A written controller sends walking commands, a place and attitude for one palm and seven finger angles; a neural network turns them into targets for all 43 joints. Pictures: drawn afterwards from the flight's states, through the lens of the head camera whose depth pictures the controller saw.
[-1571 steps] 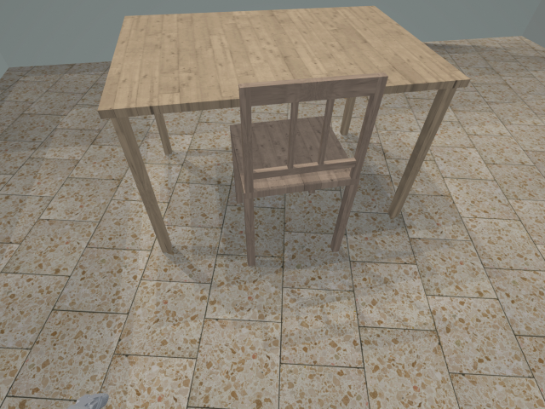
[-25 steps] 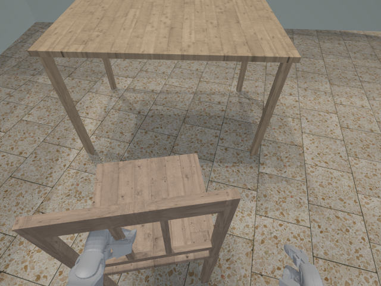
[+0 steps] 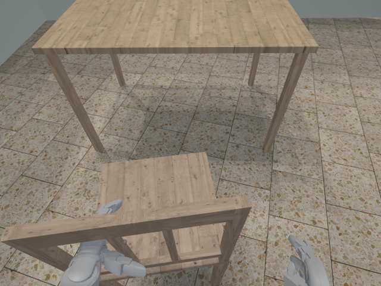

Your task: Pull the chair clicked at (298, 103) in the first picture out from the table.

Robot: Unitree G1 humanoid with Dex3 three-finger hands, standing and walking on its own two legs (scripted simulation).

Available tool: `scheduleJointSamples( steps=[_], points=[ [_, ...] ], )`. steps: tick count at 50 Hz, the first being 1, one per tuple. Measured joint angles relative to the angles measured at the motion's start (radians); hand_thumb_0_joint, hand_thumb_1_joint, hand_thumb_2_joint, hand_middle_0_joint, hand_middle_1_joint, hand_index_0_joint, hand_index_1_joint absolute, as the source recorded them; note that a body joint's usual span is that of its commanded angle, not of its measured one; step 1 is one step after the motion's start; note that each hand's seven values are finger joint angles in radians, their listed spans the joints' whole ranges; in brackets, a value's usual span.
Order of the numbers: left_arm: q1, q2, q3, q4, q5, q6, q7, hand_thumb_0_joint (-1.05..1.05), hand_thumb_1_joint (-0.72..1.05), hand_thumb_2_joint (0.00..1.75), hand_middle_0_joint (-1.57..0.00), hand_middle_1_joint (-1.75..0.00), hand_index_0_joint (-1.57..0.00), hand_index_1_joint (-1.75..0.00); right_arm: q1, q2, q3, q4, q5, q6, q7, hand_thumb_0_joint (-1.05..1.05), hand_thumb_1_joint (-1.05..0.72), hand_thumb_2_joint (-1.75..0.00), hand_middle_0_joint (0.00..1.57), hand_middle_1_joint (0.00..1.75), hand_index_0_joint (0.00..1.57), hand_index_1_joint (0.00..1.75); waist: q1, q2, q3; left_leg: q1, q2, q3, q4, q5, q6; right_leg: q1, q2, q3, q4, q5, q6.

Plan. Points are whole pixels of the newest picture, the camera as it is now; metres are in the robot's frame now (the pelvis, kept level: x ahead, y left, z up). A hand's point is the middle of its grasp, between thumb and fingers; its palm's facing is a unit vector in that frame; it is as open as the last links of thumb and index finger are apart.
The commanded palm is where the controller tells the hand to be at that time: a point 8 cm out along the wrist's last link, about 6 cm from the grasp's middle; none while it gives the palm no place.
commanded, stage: open the thumb and straighten the fingers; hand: left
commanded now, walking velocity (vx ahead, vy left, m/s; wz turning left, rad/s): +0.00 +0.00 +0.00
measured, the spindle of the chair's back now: (124, 250) +0.22 +0.16 -0.08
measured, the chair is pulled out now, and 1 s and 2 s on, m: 0.65 0.65 0.66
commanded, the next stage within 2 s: draw the fingers out of the gap in 0.08 s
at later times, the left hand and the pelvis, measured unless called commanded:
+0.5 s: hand (115, 275) +0.16 +0.16 -0.03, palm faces +0.04 -0.98 -0.17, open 17.5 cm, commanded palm +0.14 +0.21 +0.00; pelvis +0.00 +0.00 -0.01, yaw +1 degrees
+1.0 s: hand out of the picture +0.10 +0.15 -0.02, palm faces +0.05 -0.99 -0.16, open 17.5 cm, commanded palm +0.06 +0.20 +0.00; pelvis -0.01 +0.00 -0.02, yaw +1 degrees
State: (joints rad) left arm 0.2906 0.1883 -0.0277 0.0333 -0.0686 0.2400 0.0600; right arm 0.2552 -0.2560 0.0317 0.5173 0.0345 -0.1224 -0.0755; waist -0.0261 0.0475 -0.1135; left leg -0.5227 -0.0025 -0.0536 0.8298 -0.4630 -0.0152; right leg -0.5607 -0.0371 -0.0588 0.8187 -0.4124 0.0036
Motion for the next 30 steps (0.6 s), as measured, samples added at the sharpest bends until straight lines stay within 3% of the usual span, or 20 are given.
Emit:
scheduleJointSamples(
  steps=[5, 10, 19, 30],
  points=[
    [0.031, 0.016, 0.023, -0.042, -0.014, 0.016, -0.020, -0.01, -0.53, 0.20, -0.06, -0.17, -0.06, -0.17, 0.004, -0.004, -0.001, -0.006, 0.002, 0.001, -0.006, 0.01, -0.91, -0.90, 0.20, 0.30, 0.20, 0.30, -0.002, 0.004, -0.009, -0.012, 0.003, -0.008, 0.017, -0.014, -0.002, -0.006, 0.003, -0.008, 0.010, -0.012, -0.001],
    [0.072, 0.018, 0.010, -0.079, -0.019, 0.032, -0.036, -0.01, -0.53, 0.20, -0.02, -0.06, -0.02, -0.07, 0.008, -0.012, -0.009, -0.010, 0.002, -0.003, -0.015, 0.01, -0.91, -0.90, 0.20, 0.30, 0.20, 0.30, -0.005, 0.004, -0.014, -0.025, 0.003, -0.014, 0.036, -0.026, -0.001, -0.014, 0.002, -0.014, 0.023, -0.022, 0.000],
    [0.207, 0.014, -0.003, -0.207, -0.001, 0.022, -0.008, -0.01, -0.53, 0.20, -0.01, -0.01, -0.01, -0.01, 0.019, 0.003, -0.027, -0.021, 0.004, -0.007, -0.016, 0.01, -0.91, -0.90, 0.20, 0.30, 0.20, 0.30, -0.004, 0.000, -0.028, -0.033, 0.001, -0.013, 0.055, -0.036, 0.001, -0.020, 0.001, -0.013, 0.036, -0.029, 0.003],
    [0.342, 0.019, -0.042, -0.285, 0.013, 0.012, -0.006, -0.01, -0.53, 0.20, 0.00, 0.00, 0.00, 0.00, 0.010, 0.027, -0.010, -0.042, 0.001, -0.015, -0.029, 0.01, -0.91, -0.90, 0.20, 0.30, 0.20, 0.30, 0.017, -0.003, -0.039, -0.070, -0.005, -0.024, 0.112, -0.049, 0.003, -0.049, -0.006, -0.023, 0.084, -0.042, 0.003]
  ],
)
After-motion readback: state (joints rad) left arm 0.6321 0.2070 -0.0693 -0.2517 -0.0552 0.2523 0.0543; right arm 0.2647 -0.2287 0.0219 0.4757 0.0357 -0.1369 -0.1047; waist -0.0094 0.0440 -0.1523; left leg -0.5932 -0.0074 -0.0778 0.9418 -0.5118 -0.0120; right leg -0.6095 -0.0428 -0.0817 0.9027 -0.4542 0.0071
